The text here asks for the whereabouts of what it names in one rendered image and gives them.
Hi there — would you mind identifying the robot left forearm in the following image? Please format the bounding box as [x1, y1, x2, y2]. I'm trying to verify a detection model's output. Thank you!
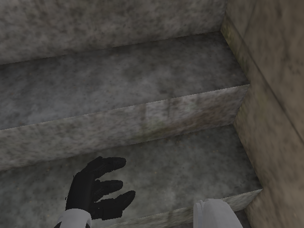
[54, 208, 92, 228]

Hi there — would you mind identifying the right robot thigh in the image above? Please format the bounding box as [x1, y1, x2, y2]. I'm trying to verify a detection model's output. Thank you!
[193, 199, 243, 228]

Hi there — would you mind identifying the left robot hand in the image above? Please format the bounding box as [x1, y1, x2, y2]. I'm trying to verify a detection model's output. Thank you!
[65, 156, 136, 220]

